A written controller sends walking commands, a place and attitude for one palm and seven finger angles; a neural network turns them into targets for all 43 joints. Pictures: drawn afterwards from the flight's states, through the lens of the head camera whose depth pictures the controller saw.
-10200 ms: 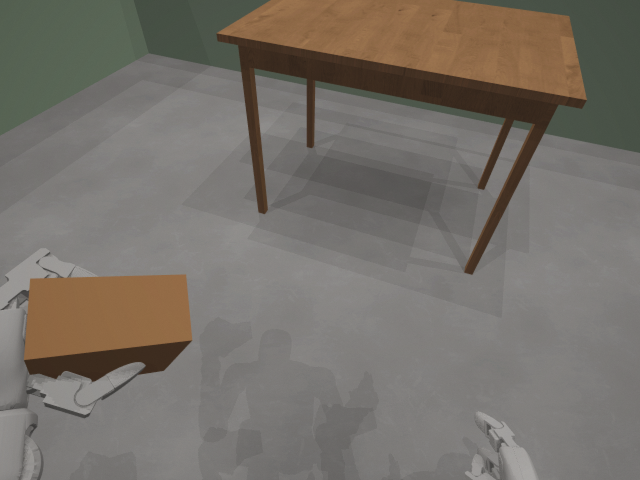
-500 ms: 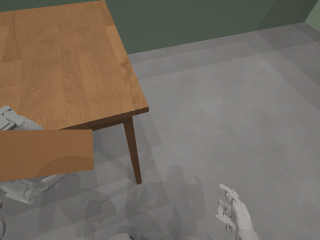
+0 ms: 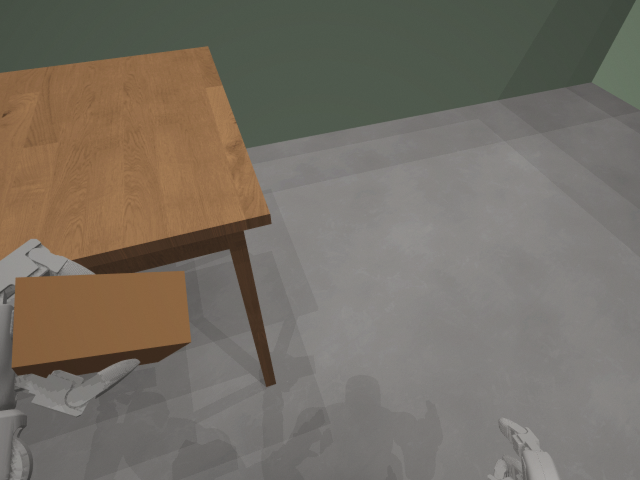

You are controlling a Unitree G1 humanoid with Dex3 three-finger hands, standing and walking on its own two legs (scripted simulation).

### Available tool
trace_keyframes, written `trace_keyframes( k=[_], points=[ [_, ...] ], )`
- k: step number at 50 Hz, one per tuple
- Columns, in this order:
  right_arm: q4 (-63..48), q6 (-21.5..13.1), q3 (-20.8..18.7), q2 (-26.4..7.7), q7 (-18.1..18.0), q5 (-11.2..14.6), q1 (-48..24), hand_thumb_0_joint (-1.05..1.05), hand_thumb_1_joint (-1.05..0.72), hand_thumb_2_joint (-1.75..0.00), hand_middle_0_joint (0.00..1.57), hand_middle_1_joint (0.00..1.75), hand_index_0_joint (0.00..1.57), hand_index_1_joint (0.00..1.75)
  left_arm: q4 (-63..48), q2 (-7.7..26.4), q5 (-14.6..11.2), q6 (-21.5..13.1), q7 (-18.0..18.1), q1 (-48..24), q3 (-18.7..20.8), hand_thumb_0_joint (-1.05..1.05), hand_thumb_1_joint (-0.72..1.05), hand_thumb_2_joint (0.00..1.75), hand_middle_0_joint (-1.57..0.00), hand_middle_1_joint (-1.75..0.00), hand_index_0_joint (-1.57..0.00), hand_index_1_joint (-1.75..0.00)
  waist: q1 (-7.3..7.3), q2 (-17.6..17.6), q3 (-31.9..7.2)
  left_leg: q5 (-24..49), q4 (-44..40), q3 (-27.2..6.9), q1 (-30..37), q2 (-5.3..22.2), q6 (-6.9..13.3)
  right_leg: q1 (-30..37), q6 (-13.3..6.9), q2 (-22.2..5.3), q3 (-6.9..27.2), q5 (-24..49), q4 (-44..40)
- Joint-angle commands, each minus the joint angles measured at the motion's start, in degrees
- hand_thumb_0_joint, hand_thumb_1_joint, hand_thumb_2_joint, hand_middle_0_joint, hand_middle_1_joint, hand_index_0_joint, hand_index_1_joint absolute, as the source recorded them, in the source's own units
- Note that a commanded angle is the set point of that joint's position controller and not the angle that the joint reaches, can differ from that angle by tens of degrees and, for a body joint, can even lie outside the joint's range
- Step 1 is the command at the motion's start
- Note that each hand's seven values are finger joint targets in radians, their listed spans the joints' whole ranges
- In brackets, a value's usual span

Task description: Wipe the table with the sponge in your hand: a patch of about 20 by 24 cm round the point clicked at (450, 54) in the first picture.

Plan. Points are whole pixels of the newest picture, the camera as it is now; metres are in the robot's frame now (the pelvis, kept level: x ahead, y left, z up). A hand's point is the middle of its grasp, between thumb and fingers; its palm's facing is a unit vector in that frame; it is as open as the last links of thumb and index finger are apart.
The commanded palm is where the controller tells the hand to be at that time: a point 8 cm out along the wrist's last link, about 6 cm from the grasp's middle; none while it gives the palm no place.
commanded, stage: come to a stop and stand still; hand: left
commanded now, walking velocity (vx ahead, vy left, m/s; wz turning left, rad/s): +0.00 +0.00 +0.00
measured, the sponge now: (125, 326) +0.22 +0.20 +0.16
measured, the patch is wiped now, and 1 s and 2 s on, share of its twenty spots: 0.00 0.00 0.00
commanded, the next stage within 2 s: none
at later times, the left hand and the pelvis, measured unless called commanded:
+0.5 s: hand (65, 377) +0.17 +0.22 +0.17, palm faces +0.35 -0.83 -0.44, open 10.1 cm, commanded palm +0.12 +0.27 +0.18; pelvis -0.05 +0.00 +0.00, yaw -1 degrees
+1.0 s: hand (21, 403) +0.15 +0.25 +0.16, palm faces +0.39 -0.82 -0.43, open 10.1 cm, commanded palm +0.10 +0.30 +0.18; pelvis -0.07 +0.02 +0.00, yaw -1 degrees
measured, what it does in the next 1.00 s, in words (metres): shifts its weight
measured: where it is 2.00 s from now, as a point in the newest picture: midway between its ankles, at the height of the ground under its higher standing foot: outside the picture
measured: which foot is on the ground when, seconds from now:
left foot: down 0.00-1.00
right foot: down 0.00-1.00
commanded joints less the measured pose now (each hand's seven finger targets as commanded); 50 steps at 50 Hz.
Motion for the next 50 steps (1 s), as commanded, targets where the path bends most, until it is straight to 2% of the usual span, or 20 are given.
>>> trace_keyframes(
  k=[1,4,9,11,15,20,21,22,24,29,31,33,35,36,39,42,45,47,49,50],
  points=[
    [-9.8,-2.9,0.0,-4.3,-0.2,0.0,-6.2,0.0,-0.9,-0.9,0.2,0.3,0.2,0.3,-9.8,9.1,0.3,-3.4,0.8,-6.1,5.4,0.0,0.1,1.3,-1.2,-1.6,-1.2,-1.6,0.45,9.0,-1.2,-3.5,-9.1,-7.3,-8.6,7.4,3.5,4.9,7.2,-9.4,15.3,-7.1,-7.3],
    [-9.7,-3.2,0.2,-4.3,0.0,0.0,-5.4,0.0,-0.9,-0.9,0.2,0.3,0.2,0.3,-7.6,9.2,0.5,-3.0,0.5,-7.2,5.4,0.0,0.1,1.3,-1.2,-1.6,-1.2,-1.6,0.51,5.9,-2.3,-7.5,-7.7,-5.8,-12.1,5.9,3.2,7.8,7.0,-9.3,15.8,-6.1,-7.1],
    [-9.4,-2.9,0.0,-3.5,1.0,0.1,-4.2,0.0,-0.9,-0.9,0.2,0.3,0.2,0.3,-7.1,9.3,0.5,-1.7,0.4,-7.0,5.4,0.0,0.1,1.3,-1.2,-1.6,-1.2,-1.6,0.14,-3.3,-4.6,-6.4,3.6,-2.4,-7.3,1.1,2.1,3.2,7.6,-15.4,23.9,-16.8,-16.9],
    [-9.0,-2.7,0.4,-3.0,1.3,-0.1,-4.5,0.0,-0.9,-0.9,0.2,0.3,0.2,0.3,-7.4,9.4,0.6,-1.3,0.7,-6.9,5.3,0.0,0.1,1.3,-1.2,-1.6,-1.2,-1.6,-0.01,-4.1,-5.2,-5.4,4.5,-3.4,-6.7,0.9,1.9,3.1,6.4,-16.7,23.7,-17.5,-17.3],
    [-9.0,-2.1,0.7,-3.1,1.2,-0.5,-5.3,0.0,-0.9,-0.9,0.2,0.3,0.2,0.3,-9.6,9.9,0.6,-1.2,0.9,-7.2,5.7,0.0,0.1,1.3,-1.2,-1.6,-1.2,-1.6,0.23,-0.3,-5.9,-5.2,2.0,-3.6,-5.3,0.5,2.2,2.8,6.3,-16.5,22.2,-19.3,-17.3],
    [-9.5,-1.8,1.1,-3.4,0.6,-0.9,-5.1,0.0,-0.9,-0.9,0.2,0.3,0.2,0.3,-10.4,10.5,0.8,-1.6,1.0,-7.0,6.0,0.0,0.1,1.3,-1.2,-1.6,-1.2,-1.6,0.14,3.7,-3.8,-8.7,-5.4,-6.5,-8.5,2.8,3.2,4.1,6.9,-11.9,17.6,-19.2,-13.7],
    [-9.6,-1.9,1.2,-3.3,0.3,-0.9,-4.9,0.0,-0.9,-0.9,0.2,0.3,0.2,0.3,-9.7,10.2,0.8,-1.5,1.2,-5.9,5.7,0.0,0.1,1.3,-1.2,-1.6,-1.2,-1.6,0.07,3.3,-2.4,-8.5,-6.2,-7.6,-10.0,3.4,3.4,4.9,6.9,-10.8,17.1,-17.3,-12.9],
    [-9.4,-1.9,0.9,-3.7,0.3,-0.7,-4.7,0.0,-0.9,-0.9,0.2,0.3,0.2,0.3,-8.6,10.3,0.8,-1.5,1.2,-5.5,6.3,0.0,0.1,1.3,-1.2,-1.6,-1.2,-1.6,0.16,3.8,-2.8,-8.6,-5.7,-6.9,-10.6,3.4,3.5,5.7,7.3,-10.7,17.6,-16.1,-12.5],
    [-9.3,-2.0,0.7,-3.6,0.5,-0.4,-4.2,0.0,-0.9,-0.9,0.2,0.3,0.2,0.3,-7.3,9.8,0.7,-1.3,0.9,-5.0,6.2,0.0,0.1,1.3,-1.2,-1.6,-1.2,-1.6,0.07,1.5,-3.8,-7.3,-3.4,-5.9,-10.0,2.5,3.0,6.1,7.0,-11.6,18.5,-15.3,-13.0],
    [-8.8,-2.3,0.5,-3.6,0.6,-0.3,-3.7,0.0,-0.9,-0.9,0.2,0.3,0.2,0.3,-7.1,9.5,0.8,-1.3,0.9,-4.5,5.8,0.0,0.1,1.3,-1.2,-1.6,-1.2,-1.6,-0.17,-0.2,-4.7,-8.2,0.1,-4.8,-8.8,1.3,2.8,3.4,6.5,-13.4,20.7,-19.9,-14.8],
    [-8.9,-2.5,0.7,-3.4,0.3,-0.7,-3.6,0.0,-0.9,-0.9,0.2,0.3,0.2,0.3,-8.7,9.7,0.9,-1.4,1.2,-4.8,5.6,0.0,0.1,1.3,-1.2,-1.6,-1.2,-1.6,-0.44,-1.0,-4.7,-8.0,0.4,-5.5,-7.5,1.3,2.7,2.2,5.3,-13.9,20.1,-20.3,-14.6],
    [-8.6,-2.4,0.5,-3.7,0.3,-0.8,-3.5,0.0,-0.9,-0.9,0.2,0.3,0.2,0.3,-8.5,10.0,1.0,-1.4,1.4,-4.2,6.3,0.0,0.1,1.3,-1.2,-1.6,-1.2,-1.6,-0.31,-0.3,-4.9,-8.9,1.2,-5.2,-8.1,0.9,2.9,1.9,5.7,-14.4,20.9,-22.2,-15.3],
    [-8.6,-2.4,0.3,-3.9,0.2,-1.1,-3.6,0.0,-0.9,-0.9,0.2,0.3,0.2,0.3,-10.3,10.5,1.1,-1.6,1.5,-5.2,6.6,0.0,0.1,1.3,-1.2,-1.6,-1.2,-1.6,-0.49,0.1,-5.2,-8.3,1.6,-5.3,-7.2,0.7,2.7,1.2,4.8,-15.1,20.6,-22.1,-15.0],
    [-8.7,-2.3,0.5,-3.7,-0.2,-1.6,-3.0,0.0,-0.9,-0.9,0.2,0.3,0.2,0.3,-10.9,9.8,1.2,-1.8,1.8,-4.7,5.6,0.0,0.1,1.3,-1.2,-1.6,-1.2,-1.6,-0.83,0.7,-4.3,-8.3,0.6,-6.6,-7.0,1.0,2.9,0.3,4.0,-14.5,19.3,-21.5,-14.4],
    [-8.8,-2.1,0.2,-4.1,-0.6,-1.8,-2.8,0.0,-0.9,-0.9,0.2,0.3,0.2,0.3,-9.6,10.1,1.3,-2.1,2.2,-3.3,6.6,0.0,0.1,1.3,-1.2,-1.6,-1.2,-1.6,-0.53,2.1,-4.4,-10.5,-0.7,-7.6,-9.7,1.6,3.4,1.8,5.1,-13.3,19.4,-21.7,-13.6],
    [-8.9,-2.0,-0.2,-4.6,-0.9,-2.1,-2.8,0.0,-0.9,-0.9,0.2,0.3,0.2,0.3,-10.1,9.6,1.6,-2.2,2.3,-4.2,6.2,0.0,0.1,1.3,-1.2,-1.6,-1.2,-1.6,-0.76,4.8,-4.8,-8.6,-1.8,-9.1,-9.3,2.6,3.5,1.9,4.4,-12.2,18.3,-18.2,-11.6],
    [-9.3,-1.7,-0.1,-4.5,-1.2,-2.0,-2.4,0.0,-0.9,-0.9,0.2,0.3,0.2,0.3,-7.7,8.8,1.5,-2.0,2.1,-4.1,5.6,0.0,0.1,1.3,-1.2,-1.6,-1.2,-1.6,-1.02,2.3,-4.3,-12.1,-1.4,-9.1,-11.1,2.2,3.3,1.5,4.6,-12.1,18.5,-21.6,-12.2],
    [-8.6,-1.2,-0.2,-4.6,-1.4,-2.1,-2.5,0.0,-0.9,-0.9,0.2,0.3,0.2,0.3,-6.7,8.5,1.7,-1.5,2.0,-5.0,5.2,0.0,0.1,1.3,-1.2,-1.6,-1.2,-1.6,-1.34,1.1,-3.6,-12.4,1.3,-8.8,-9.4,1.5,3.3,-1.8,4.2,-12.7,19.0,-23.0,-13.0],
    [-8.5,-1.1,-0.1,-4.2,-1.3,-1.9,-2.6,0.0,-0.9,-0.9,0.2,0.3,0.2,0.3,-7.2,9.1,1.4,-1.6,1.8,-5.9,5.7,0.0,0.1,1.3,-1.2,-1.6,-1.2,-1.6,-1.35,-0.3,-5.0,-10.7,3.1,-7.7,-8.2,0.8,3.2,-1.3,3.9,-14.2,19.8,-23.0,-13.2],
    [-8.4,-1.1,-0.1,-4.2,-1.2,-2.1,-2.7,0.0,-0.9,-0.9,0.2,0.3,0.2,0.3,-7.9,9.0,1.4,-1.7,1.7,-7.0,5.6,0.0,0.1,1.3,-1.2,-1.6,-1.2,-1.6,-1.66,-0.5,-5.1,-10.8,3.3,-7.7,-6.9,0.8,3.0,-2.9,3.4,-14.3,18.7,-23.1,-12.5]
  ],
)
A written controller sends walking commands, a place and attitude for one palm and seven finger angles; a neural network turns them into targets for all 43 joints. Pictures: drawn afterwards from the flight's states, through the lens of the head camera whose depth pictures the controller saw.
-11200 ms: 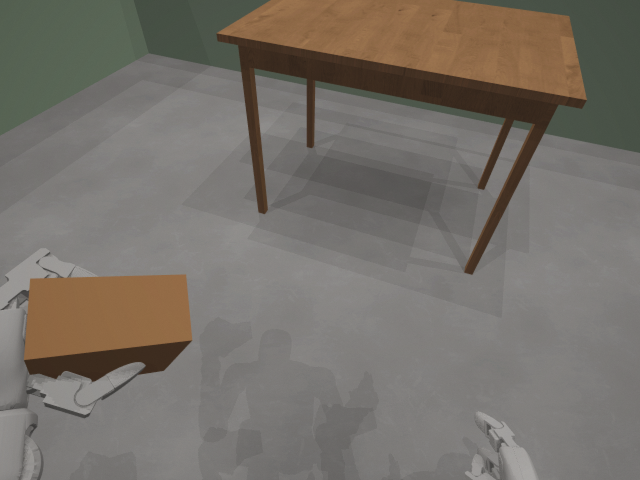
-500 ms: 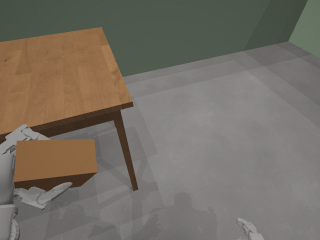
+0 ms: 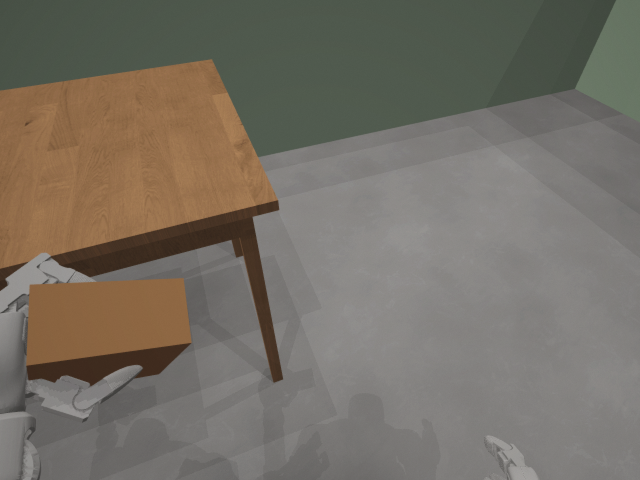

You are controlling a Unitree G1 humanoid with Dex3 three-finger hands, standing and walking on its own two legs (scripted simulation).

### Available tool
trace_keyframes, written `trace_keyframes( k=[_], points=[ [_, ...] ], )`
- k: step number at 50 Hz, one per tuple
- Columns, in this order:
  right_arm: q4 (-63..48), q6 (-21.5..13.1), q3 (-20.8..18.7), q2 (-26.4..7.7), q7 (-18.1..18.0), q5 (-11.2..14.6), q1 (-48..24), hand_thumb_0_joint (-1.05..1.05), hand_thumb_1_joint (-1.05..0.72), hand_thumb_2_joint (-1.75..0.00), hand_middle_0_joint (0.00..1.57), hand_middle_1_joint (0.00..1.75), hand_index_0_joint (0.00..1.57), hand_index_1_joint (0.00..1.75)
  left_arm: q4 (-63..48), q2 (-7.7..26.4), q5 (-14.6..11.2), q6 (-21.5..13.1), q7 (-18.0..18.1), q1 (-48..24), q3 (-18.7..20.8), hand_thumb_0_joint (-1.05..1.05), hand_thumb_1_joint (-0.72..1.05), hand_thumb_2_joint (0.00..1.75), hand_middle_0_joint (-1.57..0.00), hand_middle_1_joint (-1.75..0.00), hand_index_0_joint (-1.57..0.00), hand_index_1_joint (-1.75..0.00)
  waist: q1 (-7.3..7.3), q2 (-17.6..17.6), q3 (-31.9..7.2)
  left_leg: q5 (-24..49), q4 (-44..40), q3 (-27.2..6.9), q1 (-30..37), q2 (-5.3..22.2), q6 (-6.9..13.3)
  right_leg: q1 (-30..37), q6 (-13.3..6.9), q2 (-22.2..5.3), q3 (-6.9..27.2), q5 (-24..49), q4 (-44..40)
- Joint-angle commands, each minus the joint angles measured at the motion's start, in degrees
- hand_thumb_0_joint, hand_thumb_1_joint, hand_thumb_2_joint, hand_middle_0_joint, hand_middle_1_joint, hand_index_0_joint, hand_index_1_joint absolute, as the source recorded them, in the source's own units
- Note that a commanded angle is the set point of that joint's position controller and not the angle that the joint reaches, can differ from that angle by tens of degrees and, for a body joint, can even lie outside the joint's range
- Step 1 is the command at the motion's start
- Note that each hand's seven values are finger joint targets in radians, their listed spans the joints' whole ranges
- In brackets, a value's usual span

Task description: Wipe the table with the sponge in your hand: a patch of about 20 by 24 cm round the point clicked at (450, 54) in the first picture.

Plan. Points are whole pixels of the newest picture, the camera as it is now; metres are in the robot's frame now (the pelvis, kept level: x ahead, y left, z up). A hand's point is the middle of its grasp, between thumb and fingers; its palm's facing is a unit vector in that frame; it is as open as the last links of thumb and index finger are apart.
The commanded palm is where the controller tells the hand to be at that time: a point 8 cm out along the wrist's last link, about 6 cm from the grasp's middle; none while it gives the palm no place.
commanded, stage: come to a stop and stand still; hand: left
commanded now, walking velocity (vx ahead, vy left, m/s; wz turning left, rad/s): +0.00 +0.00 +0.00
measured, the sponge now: (128, 335) +0.22 +0.20 +0.15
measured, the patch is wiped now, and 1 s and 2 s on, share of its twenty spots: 0.00 0.00 0.00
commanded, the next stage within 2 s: look again from close up in 1.02 s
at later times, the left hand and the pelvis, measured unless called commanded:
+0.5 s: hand (57, 368) +0.18 +0.25 +0.16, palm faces +0.40 -0.80 -0.45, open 10.1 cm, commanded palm +0.13 +0.29 +0.18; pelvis -0.02 +0.00 -0.01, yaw +1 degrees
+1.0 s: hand (16, 405) +0.15 +0.26 +0.16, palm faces +0.47 -0.78 -0.41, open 10.1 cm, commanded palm +0.10 +0.30 +0.18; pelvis -0.04 +0.01 -0.01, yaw +4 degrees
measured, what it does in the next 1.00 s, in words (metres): steps on the spot: left foot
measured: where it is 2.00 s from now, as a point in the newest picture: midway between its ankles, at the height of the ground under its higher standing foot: outside the picture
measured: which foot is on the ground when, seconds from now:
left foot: down 0.00-0.48, up 0.50-0.72, down 0.74-1.00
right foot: down 0.00-1.00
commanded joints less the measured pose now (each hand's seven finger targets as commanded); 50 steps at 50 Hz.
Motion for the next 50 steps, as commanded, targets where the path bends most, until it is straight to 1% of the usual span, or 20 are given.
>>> trace_keyframes(
  k=[1,4,8,11,16,20,22,24,25,28,33,35,36,37,38,39,42,45,47,50],
  points=[
    [-8.2,-2.2,-2.1,-6.1,-0.6,-0.4,-5.0,0.0,-0.9,-0.9,0.2,0.3,0.2,0.3,-12.6,9.3,0.0,-3.4,1.0,-6.5,6.1,0.0,0.1,1.3,-1.2,-1.6,-1.2,-1.6,-0.55,-1.5,-3.7,-5.9,-3.6,-5.9,0.2,3.4,1.3,0.5,2.0,-13.9,16.8,-23.0,-9.5],
    [-8.6,-3.4,-1.6,-5.8,-0.1,0.6,-6.1,0.0,-0.9,-0.9,0.2,0.3,0.2,0.3,-12.3,10.8,-0.7,-4.2,0.7,-5.0,7.9,0.0,0.1,1.3,-1.2,-1.6,-1.2,-1.6,0.62,0.4,-3.9,-7.3,-9.1,-7.4,-4.9,5.3,2.1,6.7,3.7,-11.3,16.1,-20.3,-6.6],
    [-8.7,-3.3,-2.0,-6.1,-0.1,0.6,-5.6,0.0,-0.9,-0.9,0.2,0.3,0.2,0.3,-10.5,9.6,-0.1,-3.9,0.2,-6.0,6.7,0.0,0.1,1.3,-1.2,-1.6,-1.2,-1.6,0.42,1.0,-0.7,-16.1,-9.4,-6.9,-9.2,5.4,2.0,4.7,4.0,-10.1,15.4,-24.9,-5.8],
    [-8.1,-3.4,-2.0,-5.4,0.4,0.5,-6.0,0.0,-0.9,-0.9,0.2,0.3,0.2,0.3,-12.7,10.7,-0.4,-4.4,-0.5,-10.3,7.2,0.0,0.1,1.3,-1.2,-1.6,-1.2,-1.6,-0.09,0.8,-1.5,-14.4,-8.0,-6.1,-6.7,4.7,1.6,2.8,3.9,-9.9,13.7,-22.9,-4.1],
    [-9.2,-4.5,-2.6,-5.2,1.0,1.0,-7.3,0.0,-0.9,-0.9,0.2,0.3,0.2,0.3,-12.7,10.0,-0.8,-4.3,-1.6,-6.4,8.5,0.0,0.1,1.3,-1.2,-1.6,-1.2,-1.6,1.55,9.1,-2.1,-22.1,-20.6,-10.9,-21.8,12.0,4.1,18.0,5.9,-4.2,7.9,-11.6,15.3],
    [-9.5,-4.9,-3.2,-5.4,1.8,2.0,-7.4,0.0,-0.9,-0.9,0.2,0.3,0.2,0.3,-10.7,9.2,-0.5,-3.8,-2.3,-4.7,8.2,0.0,0.1,1.3,-1.2,-1.6,-1.2,-1.6,1.58,4.8,-1.5,-23.6,-15.8,-5.4,-23.9,10.8,3.2,18.2,5.4,-5.2,8.8,-14.2,12.9],
    [-9.1,-5.0,-3.4,-5.1,1.9,1.9,-7.3,0.0,-0.9,-0.9,0.2,0.3,0.2,0.3,-11.1,10.2,-0.1,-3.8,-2.0,-5.9,8.6,0.0,0.1,1.3,-1.2,-1.6,-1.2,-1.6,1.46,-0.9,0.7,-22.5,-8.0,-1.3,-21.5,7.3,1.7,11.3,3.8,-8.4,13.7,-22.4,5.2],
    [-8.6,-5.1,-3.5,-4.5,2.0,1.4,-7.7,0.0,-0.9,-0.9,0.2,0.3,0.2,0.3,-14.5,11.5,-0.2,-4.1,-2.0,-9.4,8.5,0.0,0.1,1.3,-1.2,-1.6,-1.2,-1.6,1.15,-10.4,0.6,-13.2,13.2,3.1,-8.0,0.6,-1.1,-5.9,-0.2,-18.7,30.5,-38.9,-12.6],
    [-7.5,-5.1,-3.3,-4.7,2.3,1.0,-8.3,0.0,-0.9,-0.9,0.2,0.3,0.2,0.3,-17.4,12.5,-0.3,-4.8,-1.6,-12.8,9.0,0.0,0.1,1.3,-1.2,-1.6,-1.2,-1.6,0.67,-12.1,-1.6,-9.8,22.5,2.4,-2.8,-0.3,-1.6,-9.9,-2.2,-23.4,34.7,-40.3,-17.4],
    [-6.6,-5.1,-1.6,-2.8,1.8,0.6,-8.5,0.0,-0.9,-0.9,0.2,0.3,0.2,0.3,-16.0,12.3,-0.6,-6.1,-0.4,-8.1,10.1,0.0,0.1,1.3,-1.2,-1.6,-1.2,-1.6,0.7,-4.4,-5.3,-7.6,25.1,1.4,-3.7,1.0,-1.5,-2.3,-1.3,-21.1,26.3,-29.7,-15.0],
    [-7.3,-3.9,-2.1,-4.2,1.2,0.6,-7.5,0.0,-0.9,-0.9,0.2,0.3,0.2,0.3,-12.3,10.5,-0.6,-6.6,-0.1,-3.0,9.8,0.0,0.1,1.3,-1.2,-1.6,-1.2,-1.6,1.84,-8.4,-7.5,-12.8,7.9,4.9,1.2,-0.6,-0.3,2.2,1.0,-18.8,21.4,-27.7,-15.9],
    [-7.2,-3.4,-1.8,-4.7,1.3,0.8,-6.5,0.0,-0.9,-0.9,0.2,0.3,0.2,0.3,-12.4,10.2,-0.8,-6.2,-0.1,-3.5,9.2,0.0,0.1,1.3,-1.2,-1.6,-1.2,-1.6,0.77,-6.8,-7.9,-10.1,-5.6,5.2,5.6,-0.5,0.3,3.2,2.3,-16.3,17.9,-24.4,-13.3],
    [-8.1,-3.4,-1.7,-5.2,1.2,0.7,-6.0,0.0,-0.9,-0.9,0.2,0.3,0.2,0.3,-14.3,9.6,-0.9,-6.6,-0.3,-4.0,8.2,0.0,0.1,1.3,-1.2,-1.6,-1.2,-1.6,0.61,-2.4,-7.3,-10.2,-12.8,2.5,5.7,1.8,1.2,4.9,3.9,-13.1,15.3,-21.4,-9.2],
    [-9.0,-3.4,-2.2,-6.8,1.2,0.5,-6.6,0.0,-0.9,-0.9,0.2,0.3,0.2,0.3,-15.5,10.1,-1.0,-7.1,-0.2,-5.0,8.5,0.0,0.1,1.3,-1.2,-1.6,-1.2,-1.6,0.86,3.8,-5.3,-13.0,-18.3,-6.8,2.8,8.3,4.1,4.6,6.2,-8.4,12.8,-17.6,-2.5],
    [-9.3,-3.8,-2.5,-7.4,1.5,1.3,-7.6,0.0,-0.9,-0.9,0.2,0.3,0.2,0.3,-16.2,9.9,-0.7,-7.2,-0.2,-5.8,8.3,0.0,0.1,1.3,-1.2,-1.6,-1.2,-1.6,1.27,7.9,-5.4,-11.2,-19.7,-12.0,0.4,14.8,6.5,5.3,7.9,-5.4,8.4,-8.3,7.3],
    [-9.3,-4.5,-2.2,-5.8,1.2,1.9,-9.1,0.0,-0.9,-0.9,0.2,0.3,0.2,0.3,-15.0,10.6,-0.8,-6.6,-0.3,-5.6,9.2,0.0,0.1,1.3,-1.2,-1.6,-1.2,-1.6,1.71,10.6,-3.1,-14.6,-21.8,-12.9,-7.0,17.3,6.8,6.5,7.4,-5.0,8.6,-7.5,13.2],
    [-9.0,-5.6,-2.6,-5.8,1.1,2.4,-8.3,0.0,-0.9,-0.9,0.2,0.3,0.2,0.3,-10.7,8.7,-0.4,-4.7,-1.2,-3.2,7.6,0.0,0.1,1.3,-1.2,-1.6,-1.2,-1.6,1.64,7.2,2.0,-8.9,-16.4,-5.6,-12.8,13.7,4.1,8.5,6.9,-5.0,8.9,-4.7,11.9],
    [-7.7,-6.8,-2.7,-6.4,1.2,2.2,-7.6,0.0,-0.9,-0.9,0.2,0.3,0.2,0.3,-12.3,9.8,-0.2,-5.6,-1.0,-9.0,7.7,0.0,0.1,1.3,-1.2,-1.6,-1.2,-1.6,0.75,2.2,0.8,1.1,-9.2,-2.5,-8.5,8.6,0.7,9.4,5.4,-7.4,12.3,6.9,3.9],
    [-6.9,-7.1,-2.6,-5.9,1.3,2.4,-7.0,0.0,-0.9,-0.9,0.2,0.3,0.2,0.3,-11.9,9.3,-0.4,-6.1,-1.0,-10.8,6.9,0.0,0.1,1.3,-1.2,-1.6,-1.2,-1.6,1.22,-0.5,-3.3,-9.2,-6.9,0.4,-7.7,5.6,-0.1,10.4,4.5,-9.9,17.1,-4.1,0.9],
    [-6.6,-6.8,-2.6,-5.2,1.7,1.7,-6.7,0.0,-0.9,-0.9,0.2,0.3,0.2,0.3,-13.5,10.8,-0.5,-5.8,-0.8,-10.2,7.9,0.0,0.1,1.3,-1.2,-1.6,-1.2,-1.6,1.11,-7.5,-4.5,-8.1,1.6,1.4,0.7,1.5,-0.5,2.2,1.7,-16.0,26.0,-18.7,-10.3]
  ],
)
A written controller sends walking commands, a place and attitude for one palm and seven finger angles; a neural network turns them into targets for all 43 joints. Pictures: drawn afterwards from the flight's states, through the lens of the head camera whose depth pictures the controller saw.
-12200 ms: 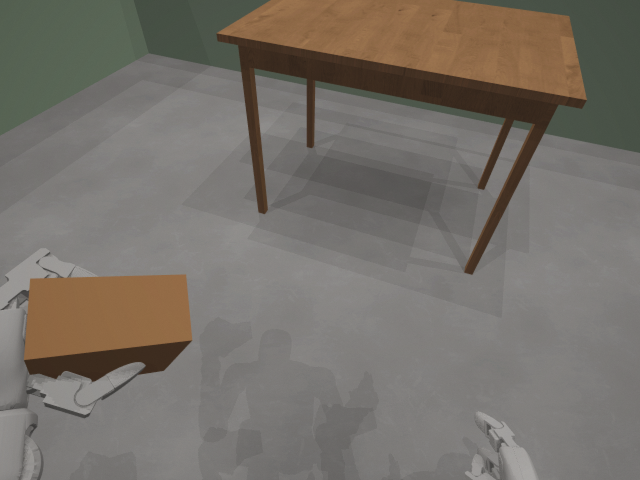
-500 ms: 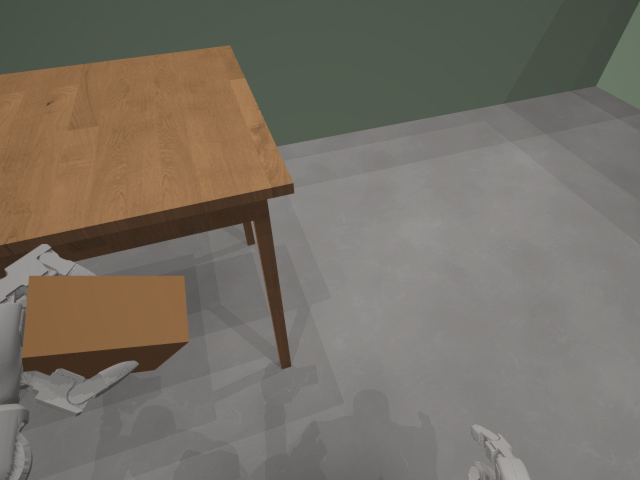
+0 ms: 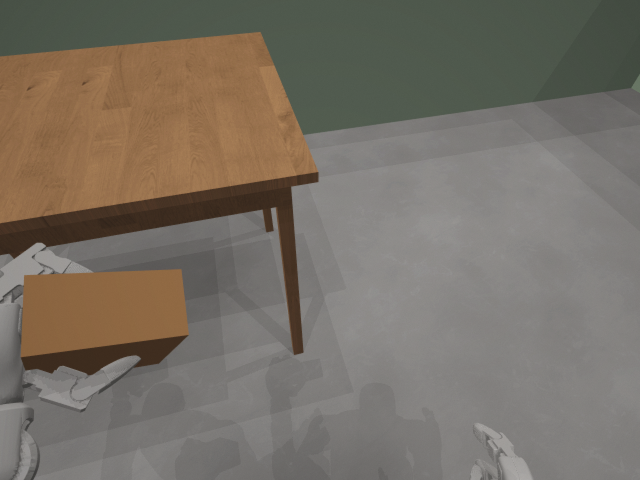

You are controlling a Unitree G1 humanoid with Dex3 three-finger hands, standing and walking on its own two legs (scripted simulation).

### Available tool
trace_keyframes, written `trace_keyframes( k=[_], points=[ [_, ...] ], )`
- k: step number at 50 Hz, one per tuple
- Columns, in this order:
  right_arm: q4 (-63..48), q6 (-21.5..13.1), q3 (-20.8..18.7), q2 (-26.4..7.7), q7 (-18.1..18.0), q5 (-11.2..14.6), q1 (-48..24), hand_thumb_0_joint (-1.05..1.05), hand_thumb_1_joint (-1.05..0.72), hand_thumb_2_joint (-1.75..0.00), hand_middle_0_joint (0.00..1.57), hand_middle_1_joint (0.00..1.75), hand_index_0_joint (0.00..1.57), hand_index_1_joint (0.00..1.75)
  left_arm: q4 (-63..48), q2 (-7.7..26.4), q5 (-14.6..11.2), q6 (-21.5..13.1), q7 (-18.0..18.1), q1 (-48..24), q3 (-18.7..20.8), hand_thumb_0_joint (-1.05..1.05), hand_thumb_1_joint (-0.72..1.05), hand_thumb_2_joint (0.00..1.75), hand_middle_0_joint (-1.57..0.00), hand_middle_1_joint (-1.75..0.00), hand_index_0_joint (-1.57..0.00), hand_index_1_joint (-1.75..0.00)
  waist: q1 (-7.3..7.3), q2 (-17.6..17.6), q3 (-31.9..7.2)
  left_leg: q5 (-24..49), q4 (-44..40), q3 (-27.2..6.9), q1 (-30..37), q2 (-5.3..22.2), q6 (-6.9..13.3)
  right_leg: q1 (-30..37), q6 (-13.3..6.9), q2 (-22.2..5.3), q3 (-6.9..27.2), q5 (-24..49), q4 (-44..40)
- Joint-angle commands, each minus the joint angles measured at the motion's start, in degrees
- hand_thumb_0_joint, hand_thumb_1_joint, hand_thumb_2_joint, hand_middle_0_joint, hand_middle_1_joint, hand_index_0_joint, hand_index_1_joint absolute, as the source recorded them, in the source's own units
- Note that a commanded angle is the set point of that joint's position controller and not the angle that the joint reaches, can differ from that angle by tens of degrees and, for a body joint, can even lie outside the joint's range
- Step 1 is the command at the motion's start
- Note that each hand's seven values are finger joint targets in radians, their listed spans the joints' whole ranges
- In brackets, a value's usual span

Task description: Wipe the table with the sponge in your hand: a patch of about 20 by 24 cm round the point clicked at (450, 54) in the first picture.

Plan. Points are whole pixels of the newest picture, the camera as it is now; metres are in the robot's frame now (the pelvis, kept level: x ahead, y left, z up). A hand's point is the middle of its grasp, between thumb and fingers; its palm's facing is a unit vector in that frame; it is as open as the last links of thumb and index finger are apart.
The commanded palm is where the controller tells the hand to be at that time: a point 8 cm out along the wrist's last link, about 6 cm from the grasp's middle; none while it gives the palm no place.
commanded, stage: come to a stop and stand still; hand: left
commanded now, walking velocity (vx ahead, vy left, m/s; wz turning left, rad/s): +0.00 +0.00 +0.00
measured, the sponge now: (126, 325) +0.22 +0.21 +0.14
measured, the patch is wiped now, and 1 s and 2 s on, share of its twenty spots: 0.00 0.00 0.00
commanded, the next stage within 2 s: look again from close up in 0.02 s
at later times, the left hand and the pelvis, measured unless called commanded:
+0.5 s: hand (67, 294) +0.24 +0.28 +0.16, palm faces +0.32 -0.86 -0.39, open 10.1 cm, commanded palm +0.19 +0.32 +0.19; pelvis +0.02 +0.04 +0.01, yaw -1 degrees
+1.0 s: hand (73, 236) +0.31 +0.30 +0.17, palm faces +0.33 -0.88 -0.33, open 10.1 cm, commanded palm +0.26 +0.34 +0.19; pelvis +0.07 +0.07 -0.02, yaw -6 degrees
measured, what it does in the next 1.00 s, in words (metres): steps to the left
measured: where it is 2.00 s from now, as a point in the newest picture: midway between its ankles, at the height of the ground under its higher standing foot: outside the picture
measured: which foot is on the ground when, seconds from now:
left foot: down 0.00-1.00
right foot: down 0.00-0.98, up 1.00-1.00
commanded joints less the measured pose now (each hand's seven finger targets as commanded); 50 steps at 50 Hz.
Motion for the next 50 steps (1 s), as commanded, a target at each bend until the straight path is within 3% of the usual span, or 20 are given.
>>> trace_keyframes(
  k=[1,5,6,7,8,10,13,16,20,25,31,39,42,44,45,46,47,48,49,50],
  points=[
    [-8.7,-2.8,-2.5,-5.8,-0.1,-0.5,-5.4,0.0,-0.9,-0.9,0.2,0.3,0.2,0.3,-15.2,11.7,-0.2,-4.1,1.5,-6.9,6.2,0.0,0.1,1.3,-1.2,-1.6,-1.2,-1.6,-1.45,-7.1,-6.1,-3.8,-0.9,-0.8,-2.6,-0.7,1.7,5.2,-0.1,-14.4,20.8,-20.2,-17.9],
    [-9.3,-2.2,-2.2,-6.1,-0.6,-1.0,-5.7,0.0,-0.9,-0.9,0.2,0.3,0.2,0.3,-15.0,12.0,-0.5,-4.5,1.7,-1.9,8.1,0.0,0.1,1.3,-1.2,-1.6,-1.2,-1.6,-1.1,1.0,-6.4,-3.0,-13.1,-3.8,-3.2,2.1,2.4,8.4,2.3,-8.3,13.0,-15.7,-12.8],
    [-6.3,-6.3,-3.1,-5.6,-1.0,-2.8,3.0,0.0,-0.9,-0.9,0.2,0.3,0.2,0.3,-25.6,54.1,6.1,-7.9,1.1,-61.6,38.7,0.0,0.1,1.3,-1.2,-1.6,-1.2,-1.6,0.0,-7.8,3.2,6.7,-4.3,1.3,-10.2,1.0,2.2,4.6,7.0,-4.5,13.2,-5.7,-11.7],
    [-4.7,-6.4,-2.6,-2.1,-0.5,-1.6,-1.2,0.0,-0.9,-0.9,0.2,0.3,0.2,0.3,5.7,24.1,0.5,-6.5,-2.4,-32.1,18.9,0.0,0.1,1.3,-1.2,-1.6,-1.2,-1.6,-0.69,-7.0,-12.3,2.6,-4.6,-0.6,-5.6,-1.5,2.6,11.9,2.0,-9.5,12.5,-4.6,-10.1],
    [-9.9,-7.7,-3.5,-5.0,-0.1,-0.4,-0.8,0.0,-0.9,-0.9,0.2,0.3,0.2,0.3,7.2,17.9,-0.9,-6.6,-3.2,-18.1,15.2,0.0,0.1,1.3,-1.2,-1.6,-1.2,-1.6,2.7,-2.3,-8.3,0.5,-4.9,1.5,-2.7,-2.8,1.7,10.2,3.1,-9.5,19.7,-6.8,-15.7],
    [-11.1,-8.1,-2.9,-5.5,1.8,0.3,-2.2,0.0,-0.9,-0.9,0.2,0.3,0.2,0.3,2.2,8.8,-3.9,-8.8,-3.9,-8.7,6.8,0.0,0.1,1.3,-1.2,-1.6,-1.2,-1.6,1.52,3.3,-8.4,-2.4,-11.8,0.6,-1.1,-2.4,2.5,13.0,2.2,-9.6,16.5,-14.9,-15.4],
    [-12.1,-8.8,-2.6,-6.4,3.0,1.0,-2.7,0.0,-0.9,-0.9,0.2,0.3,0.2,0.3,-5.1,9.1,-3.3,-9.3,-3.3,-4.3,3.7,0.0,0.1,1.3,-1.2,-1.6,-1.2,-1.6,1.93,2.7,-2.5,-5.3,-20.4,-3.0,-11.2,1.4,3.4,18.0,3.7,-4.3,10.4,-13.2,-7.0],
    [-12.9,-9.3,-2.9,-6.9,3.3,1.4,-3.6,0.0,-0.9,-0.9,0.2,0.3,0.2,0.3,-8.0,12.5,-2.7,-8.8,-2.2,-6.0,7.5,0.0,0.1,1.3,-1.2,-1.6,-1.2,-1.6,1.42,-1.0,-4.5,7.0,-18.9,-3.7,-11.2,3.8,3.3,20.9,4.0,-3.3,6.1,0.6,-0.8],
    [-13.2,-10.1,-2.9,-6.8,2.7,0.8,-3.9,0.0,-0.9,-0.9,0.2,0.3,0.2,0.3,-14.6,17.6,-2.8,-9.6,-1.5,-12.3,12.8,0.0,0.1,1.3,-1.2,-1.6,-1.2,-1.6,0.87,1.4,-4.0,6.2,-17.5,-4.0,-10.4,2.2,2.5,19.6,3.5,-3.5,7.4,3.3,-0.3],
    [-12.8,-10.6,-2.7,-6.2,3.0,0.2,-4.2,0.0,-0.9,-0.9,0.2,0.3,0.2,0.3,-14.6,13.0,-3.0,-9.6,-1.6,-12.8,9.2,0.0,0.1,1.3,-1.2,-1.6,-1.2,-1.6,0.23,4.2,-6.6,19.0,-13.2,-2.8,-3.4,0.4,0.1,19.0,2.5,-4.1,7.4,13.5,-1.9],
    [-12.6,-8.5,-3.1,-7.1,3.2,-0.4,-4.1,0.0,-0.9,-0.9,0.2,0.3,0.2,0.3,-11.7,8.5,-2.7,-8.2,-1.9,-9.7,5.0,0.0,0.1,1.3,-1.2,-1.6,-1.2,-1.6,-0.84,2.6,-5.9,8.9,-11.2,-2.1,-4.0,0.6,1.8,15.3,0.5,-3.2,8.1,4.4,0.1],
    [-15.0,-5.5,-2.6,-7.6,2.6,-0.2,-6.1,0.0,-0.9,-0.9,0.2,0.3,0.2,0.3,-14.0,11.2,-2.8,-6.9,-1.4,-11.2,7.6,0.0,0.1,1.3,-1.2,-1.6,-1.2,-1.6,-0.53,2.6,-5.5,18.7,-5.4,-0.5,-2.2,1.8,2.1,12.4,-0.7,-2.4,7.2,10.9,6.3],
    [-15.2,-5.1,-3.1,-7.5,2.9,-0.3,-6.1,0.0,-0.9,-0.9,0.2,0.3,0.2,0.3,-16.3,12.6,-3.1,-7.0,-1.2,-9.9,9.2,0.0,0.1,1.3,-1.2,-1.6,-1.2,-1.6,-0.08,-2.8,-10.2,23.4,8.1,3.5,-6.1,-1.9,0.0,19.6,-4.7,-7.0,14.7,19.9,4.8],
    [-14.9,-4.9,-3.7,-7.5,3.5,-0.4,-6.6,0.0,-0.9,-0.9,0.2,0.3,0.2,0.3,-18.0,13.1,-3.3,-7.4,-0.7,-8.8,10.5,0.0,0.1,1.3,-1.2,-1.6,-1.2,-1.6,0.21,-9.5,-11.0,4.3,17.2,0.2,-16.1,-4.4,0.0,24.2,-11.2,-16.2,30.7,22.6,-0.5],
    [-14.2,-4.4,-3.4,-8.0,4.0,-0.5,-6.8,0.0,-0.9,-0.9,0.2,0.3,0.2,0.3,-18.1,13.5,-3.1,-7.7,-0.5,-8.3,11.4,0.0,0.1,1.3,-1.2,-1.6,-1.2,-1.6,0.11,-5.9,-9.6,-8.2,15.1,-5.9,-17.7,-1.0,1.0,21.2,-11.7,-19.7,35.3,20.3,-0.9],
    [-13.5,-3.7,-2.9,-7.4,4.4,-0.5,-5.9,0.0,-0.9,-0.9,0.2,0.3,0.2,0.3,-19.1,12.4,-2.8,-7.8,-0.4,-8.2,10.5,0.0,0.1,1.3,-1.2,-1.6,-1.2,-1.6,-0.71,-4.9,-8.2,-12.7,7.3,-10.2,-14.3,2.1,2.2,14.9,-8.8,-19.5,32.4,12.3,1.1],
    [-12.9,-3.2,-2.7,-7.3,4.3,-0.4,-4.6,0.0,-0.9,-0.9,0.2,0.3,0.2,0.3,-20.4,11.2,-2.8,-7.5,-0.6,-9.1,9.4,0.0,0.1,1.3,-1.2,-1.6,-1.2,-1.6,-3.19,-0.4,-7.6,-6.8,-4.6,-8.3,-2.4,1.3,3.0,3.3,-4.5,-13.6,23.7,2.9,6.8],
    [-13.3,-3.6,-2.7,-7.8,3.5,0.0,-5.4,0.0,-0.9,-0.9,0.2,0.3,0.2,0.3,-22.5,10.5,-3.0,-7.8,-1.1,-9.5,8.5,0.0,0.1,1.3,-1.2,-1.6,-1.2,-1.6,-3.67,12.2,-5.4,1.4,-15.0,-10.9,6.6,3.0,3.6,-7.1,0.1,-1.6,9.9,-2.5,19.3],
    [-14.4,-4.4,-3.2,-7.5,3.3,0.6,-6.0,0.0,-0.9,-0.9,0.2,0.3,0.2,0.3,-22.5,11.7,-2.6,-8.2,-1.0,-8.7,9.3,0.0,0.1,1.3,-1.2,-1.6,-1.2,-1.6,-2.46,20.7,-5.2,13.6,-16.5,-18.1,11.2,10.8,6.9,-15.6,3.4,1.9,1.4,-19.7,29.5],
    [-14.1,-5.2,-3.1,-7.0,3.2,0.0,-6.0,0.0,-0.9,-0.9,0.2,0.3,0.2,0.3,-20.1,12.7,-3.0,-7.9,-1.1,-8.6,10.5,0.0,0.1,1.3,-1.2,-1.6,-1.2,-1.6,-2.96,20.5,-3.3,24.3,-16.4,-22.1,14.4,13.3,7.8,-22.9,2.9,1.1,2.8,-24.2,38.6]
  ],
)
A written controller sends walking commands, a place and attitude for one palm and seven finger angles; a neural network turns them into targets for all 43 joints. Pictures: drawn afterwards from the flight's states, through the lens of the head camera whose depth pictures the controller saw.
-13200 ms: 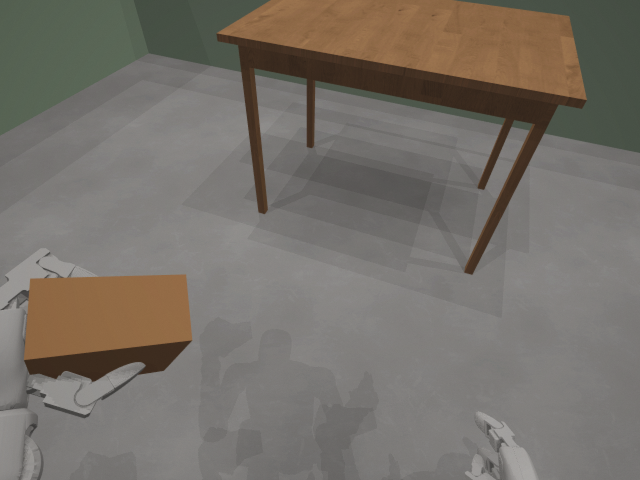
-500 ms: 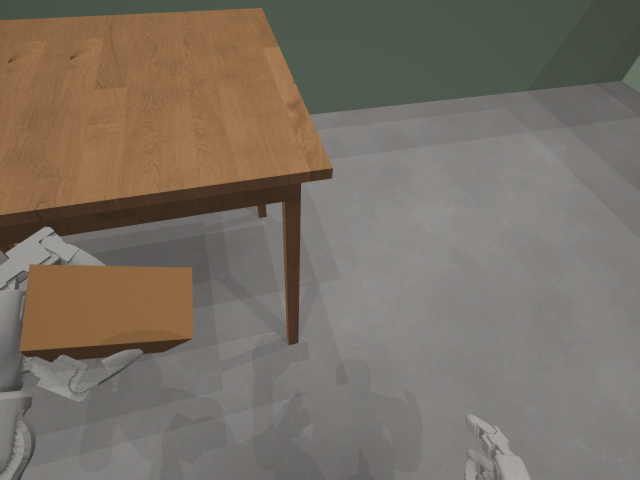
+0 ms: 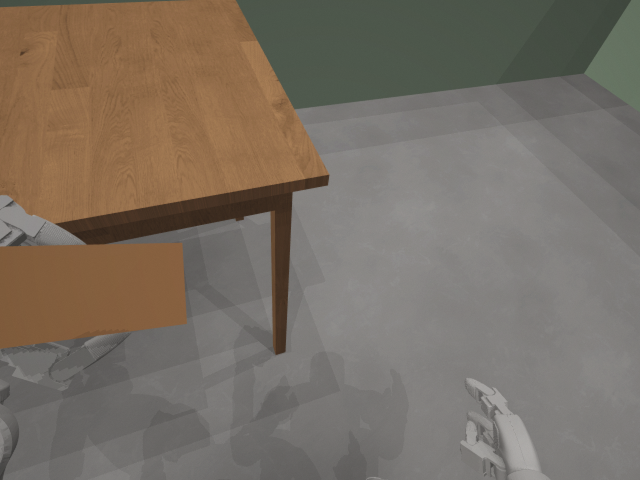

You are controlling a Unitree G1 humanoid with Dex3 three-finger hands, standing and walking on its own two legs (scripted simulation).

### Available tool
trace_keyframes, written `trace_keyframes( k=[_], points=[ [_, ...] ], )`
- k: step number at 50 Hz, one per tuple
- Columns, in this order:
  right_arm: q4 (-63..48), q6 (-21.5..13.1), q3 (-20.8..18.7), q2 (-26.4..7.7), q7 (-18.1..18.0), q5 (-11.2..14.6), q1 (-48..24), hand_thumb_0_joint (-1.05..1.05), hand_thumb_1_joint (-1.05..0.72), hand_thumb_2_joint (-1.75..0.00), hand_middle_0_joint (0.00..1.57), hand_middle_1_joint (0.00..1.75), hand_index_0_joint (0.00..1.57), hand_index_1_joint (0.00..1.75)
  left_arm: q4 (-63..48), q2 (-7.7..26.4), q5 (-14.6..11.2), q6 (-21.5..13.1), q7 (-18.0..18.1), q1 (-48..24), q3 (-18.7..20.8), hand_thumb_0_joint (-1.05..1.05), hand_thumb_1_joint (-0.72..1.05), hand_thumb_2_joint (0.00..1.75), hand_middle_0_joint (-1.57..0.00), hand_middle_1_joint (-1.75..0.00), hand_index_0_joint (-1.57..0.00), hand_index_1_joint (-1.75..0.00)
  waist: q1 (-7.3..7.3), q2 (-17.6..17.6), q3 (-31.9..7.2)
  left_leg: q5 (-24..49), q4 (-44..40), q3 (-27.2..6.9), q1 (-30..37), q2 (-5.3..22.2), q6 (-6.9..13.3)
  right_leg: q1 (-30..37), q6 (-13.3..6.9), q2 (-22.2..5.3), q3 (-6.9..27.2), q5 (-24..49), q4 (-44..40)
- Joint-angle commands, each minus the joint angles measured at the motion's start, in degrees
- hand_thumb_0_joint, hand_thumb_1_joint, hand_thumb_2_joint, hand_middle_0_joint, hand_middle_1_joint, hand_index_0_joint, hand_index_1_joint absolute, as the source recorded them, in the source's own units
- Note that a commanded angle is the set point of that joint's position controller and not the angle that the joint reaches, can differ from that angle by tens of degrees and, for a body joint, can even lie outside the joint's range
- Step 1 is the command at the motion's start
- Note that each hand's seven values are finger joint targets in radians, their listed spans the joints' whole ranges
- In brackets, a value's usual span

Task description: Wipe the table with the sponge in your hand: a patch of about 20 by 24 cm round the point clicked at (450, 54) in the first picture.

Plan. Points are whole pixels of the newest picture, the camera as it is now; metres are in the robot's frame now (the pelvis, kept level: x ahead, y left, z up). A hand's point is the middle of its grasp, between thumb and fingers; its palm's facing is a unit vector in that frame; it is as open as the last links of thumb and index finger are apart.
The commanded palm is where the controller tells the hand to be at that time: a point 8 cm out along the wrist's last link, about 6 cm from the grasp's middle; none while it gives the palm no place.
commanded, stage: shuffle to correct the standing spot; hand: left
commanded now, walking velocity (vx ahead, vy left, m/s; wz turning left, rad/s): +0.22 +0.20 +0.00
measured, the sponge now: (117, 292) +0.23 +0.21 +0.17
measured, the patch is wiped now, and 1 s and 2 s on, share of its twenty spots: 0.00 0.00 0.00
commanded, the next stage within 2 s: come to a stop and stand still in 0.88 s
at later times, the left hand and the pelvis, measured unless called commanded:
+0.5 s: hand (80, 201) +0.30 +0.27 +0.20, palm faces +0.31 -0.82 -0.49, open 10.1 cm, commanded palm +0.25 +0.31 +0.20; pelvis +0.08 +0.04 +0.02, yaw -3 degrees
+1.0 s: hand (13, 134) +0.39 +0.38 +0.19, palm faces +0.37 -0.83 -0.41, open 10.1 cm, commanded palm +0.33 +0.42 +0.20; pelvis +0.16 +0.15 +0.00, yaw -4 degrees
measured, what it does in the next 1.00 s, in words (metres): walks ahead: right foot, then left foot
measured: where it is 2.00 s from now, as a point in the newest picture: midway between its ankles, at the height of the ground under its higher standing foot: outside the picture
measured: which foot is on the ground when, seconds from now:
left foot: down 0.00-0.22, up 0.24-0.58, down 0.60-1.00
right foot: up 0.00-0.20, down 0.22-0.94, up 0.96-1.00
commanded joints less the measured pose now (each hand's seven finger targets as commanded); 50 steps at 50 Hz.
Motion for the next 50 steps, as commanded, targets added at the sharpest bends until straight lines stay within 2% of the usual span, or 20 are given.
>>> trace_keyframes(
  k=[1,3,5,9,10,11,12,13,17,22,27,30,33,37,40,41,43,45,47,50],
  points=[
    [-8.1,-4.0,-3.1,-5.4,-0.5,-0.1,-1.3,0.0,-0.9,-0.9,0.2,0.3,0.2,0.3,-11.3,9.1,0.3,-3.5,0.9,-7.2,4.7,0.0,0.1,1.3,-1.2,-1.6,-1.2,-1.6,-4.29,16.5,-4.0,40.2,-19.9,-23.2,16.9,17.2,5.1,-22.8,-1.6,1.0,-3.2,-9.8,25.9],
    [-6.6,-4.5,-3.9,-6.3,-0.4,0.4,0.2,0.0,-0.9,-0.9,0.2,0.3,0.2,0.3,-7.6,8.2,1.3,-2.6,1.0,-6.7,3.4,0.0,0.1,1.3,-1.2,-1.6,-1.2,-1.6,-4.15,7.5,-4.0,44.0,-16.6,-15.4,21.0,15.0,6.4,-25.6,-1.4,0.0,-6.0,-5.5,21.0],
    [-6.9,-4.8,-3.4,-6.2,-0.5,0.6,-1.2,0.0,-0.9,-0.9,0.2,0.3,0.2,0.3,-8.7,8.5,1.5,-2.1,1.0,-7.1,3.3,0.0,0.1,1.3,-1.2,-1.6,-1.2,-1.6,-3.24,11.6,-3.6,45.0,-17.4,-9.7,17.0,12.1,4.7,-19.3,-1.6,-0.3,-9.5,-0.9,12.1],
    [-7.9,-3.8,-2.8,-6.4,-0.5,0.2,-3.2,0.0,-0.9,-0.9,0.2,0.3,0.2,0.3,-8.6,11.2,0.6,-1.5,1.0,1.7,7.1,0.0,0.1,1.3,-1.2,-1.6,-1.2,-1.6,0.45,9.2,-12.5,43.0,1.1,-0.4,-1.4,7.7,0.9,20.9,-3.1,1.8,-14.0,15.3,-14.9],
    [-8.3,-3.2,-3.0,-6.5,-0.4,0.6,-4.4,0.0,-0.9,-0.9,0.2,0.3,0.2,0.3,-8.1,11.9,0.6,-1.3,1.2,4.3,7.8,0.0,0.1,1.3,-1.2,-1.6,-1.2,-1.6,1.4,2.9,-16.4,35.0,15.4,1.3,-13.0,5.1,0.0,35.2,-6.3,-4.2,-6.8,20.0,-16.3],
    [-9.1,-3.2,-3.8,-6.2,-0.2,0.3,-4.8,0.0,-0.9,-0.9,0.2,0.3,0.2,0.3,-9.4,15.7,-0.1,-2.5,1.3,3.2,11.6,0.0,0.1,1.3,-1.2,-1.6,-1.2,-1.6,0.95,-7.6,-20.0,5.1,35.7,1.7,-28.4,-0.7,-0.6,42.9,-13.7,-20.2,19.7,26.8,-18.9],
    [-8.2,-2.9,-4.1,-7.9,-0.3,-1.2,-3.6,0.0,-0.9,-0.9,0.2,0.3,0.2,0.3,-8.4,17.9,-0.5,-3.3,1.5,2.4,16.0,0.0,0.1,1.3,-1.2,-1.6,-1.2,-1.6,-0.31,-2.3,-16.1,0.0,42.7,-8.1,-30.1,2.3,-1.0,29.9,-15.7,-26.9,32.3,15.4,-26.3],
    [-6.7,-1.8,-4.9,-7.7,0.6,-0.5,0.1,0.0,-0.9,-0.9,0.2,0.3,0.2,0.3,-7.5,15.6,-0.8,-3.7,0.8,4.6,15.4,0.0,0.1,1.3,-1.2,-1.6,-1.2,-1.6,-0.21,-1.0,-14.4,1.7,46.0,-10.3,-29.8,3.2,-2.3,22.5,-15.3,-27.0,33.9,2.5,-29.1],
    [-4.8,-0.2,-3.6,-5.7,1.4,-0.2,-2.0,0.0,-0.9,-0.9,0.2,0.3,0.2,0.3,-9.8,12.5,0.8,-4.2,-0.1,2.2,10.3,0.0,0.1,1.3,-1.2,-1.6,-1.2,-1.6,-1.78,3.7,-7.9,12.0,36.5,-8.8,-26.2,9.1,-3.6,5.4,-10.7,-19.6,11.2,8.9,-29.4],
    [-4.5,-2.6,-2.7,-4.3,-1.2,-0.7,-1.0,0.0,-0.9,-0.9,0.2,0.3,0.2,0.3,-8.1,13.0,1.3,-2.4,1.0,1.6,8.9,0.0,0.1,1.3,-1.2,-1.6,-1.2,-1.6,-1.15,-2.2,-10.2,15.4,4.9,3.3,-8.3,5.3,-2.2,1.9,-6.9,-14.2,1.3,0.5,-27.8],
    [-5.5,-4.6,-3.1,-4.3,-2.8,-0.2,-1.1,0.0,-0.9,-0.9,0.2,0.3,0.2,0.3,-7.4,10.5,1.6,-1.7,1.5,-3.7,6.2,0.0,0.1,1.3,-1.2,-1.6,-1.2,-1.6,-1.08,-3.4,-7.8,10.8,-10.1,6.2,-1.1,1.8,-1.3,7.0,-4.2,-11.7,1.7,-3.6,-21.1],
    [-6.6,-4.5,-4.4,-7.1,-2.8,1.0,-1.2,0.0,-0.9,-0.9,0.2,0.3,0.2,0.3,-6.2,9.5,1.3,-2.0,1.4,-6.7,5.1,0.0,0.1,1.3,-1.2,-1.6,-1.2,-1.6,-1.91,6.1,-7.0,19.2,-13.9,-4.1,2.5,8.8,1.3,3.0,-0.7,-5.2,-2.5,4.6,-7.6],
    [-7.0,-4.6,-4.0,-6.5,-2.3,0.5,-1.9,0.0,-0.9,-0.9,0.2,0.3,0.2,0.3,-7.6,9.7,1.9,-2.2,1.0,-6.4,4.8,0.0,0.1,1.3,-1.2,-1.6,-1.2,-1.6,-1.64,20.5,-6.0,14.6,-21.2,-15.8,-2.0,16.5,7.4,-0.8,0.6,-1.6,-7.8,-9.3,6.3],
    [-6.8,-5.2,-3.3,-6.3,-1.1,0.5,-2.5,0.0,-0.9,-0.9,0.2,0.3,0.2,0.3,-12.0,9.5,2.2,-2.4,2.2,-4.1,5.2,0.0,0.1,1.3,-1.2,-1.6,-1.2,-1.6,-0.75,13.8,-10.2,21.0,-9.5,-3.9,-6.5,10.1,2.4,13.8,-1.0,-2.5,-6.9,7.6,-14.1],
    [-6.7,-3.5,-4.0,-5.4,-0.2,0.6,-2.7,0.0,-0.9,-0.9,0.2,0.3,0.2,0.3,-7.6,11.6,1.1,-1.5,2.9,-2.2,7.4,0.0,0.1,1.3,-1.2,-1.6,-1.2,-1.6,-0.73,-12.0,-7.3,4.8,10.9,2.0,-20.1,2.2,-3.8,19.1,-10.7,-21.6,21.6,22.4,-23.4],
    [-6.3,-2.7,-3.5,-5.1,-0.2,0.6,-3.5,0.0,-0.9,-0.9,0.2,0.3,0.2,0.3,-7.6,11.5,1.1,-1.4,3.4,-2.7,7.5,0.0,0.1,1.3,-1.2,-1.6,-1.2,-1.6,-0.43,-10.9,-6.3,-0.8,14.0,-2.4,-22.9,4.4,-3.5,20.2,-12.7,-24.2,21.7,28.2,-22.8],
    [-5.4,-1.9,-2.3,-3.9,-0.3,0.1,-3.3,0.0,-0.9,-0.9,0.2,0.3,0.2,0.3,-8.6,11.1,1.8,-1.6,3.8,-3.6,7.4,0.0,0.1,1.3,-1.2,-1.6,-1.2,-1.6,-1.35,-5.2,-6.6,0.1,3.9,-5.3,-16.6,7.1,-2.2,16.3,-9.3,-21.5,11.8,33.9,-16.8],
    [-4.8,-1.4,-2.6,-3.8,-1.0,0.2,-2.5,0.0,-0.9,-0.9,0.2,0.3,0.2,0.3,-9.6,10.3,1.6,-1.2,3.3,-4.0,6.8,0.0,0.1,1.3,-1.2,-1.6,-1.2,-1.6,-3.23,2.7,-10.9,18.3,-13.3,2.0,-0.1,1.5,-3.1,11.8,-3.0,-11.4,-1.8,31.0,-4.7],
    [-6.7,-2.3,-4.4,-5.8,-1.3,0.8,-2.0,0.0,-0.9,-0.9,0.2,0.3,0.2,0.3,-12.9,9.7,1.2,-1.7,2.8,-4.2,5.6,0.0,0.1,1.3,-1.2,-1.6,-1.2,-1.6,-2.48,21.9,-15.0,41.7,-15.6,-15.2,12.2,15.6,5.5,-3.9,1.7,-1.7,-6.9,-5.6,13.0],
    [-6.2,-3.3,-4.5,-5.5,-1.3,0.6,-2.1,0.0,-0.9,-0.9,0.2,0.3,0.2,0.3,-13.7,9.9,0.9,-0.8,2.6,-3.3,5.3,0.0,0.1,1.3,-1.2,-1.6,-1.2,-1.6,-2.35,12.5,-12.1,40.8,-17.4,-20.7,11.0,18.7,9.6,-8.8,0.7,-2.6,-4.4,-10.8,17.0]
  ],
)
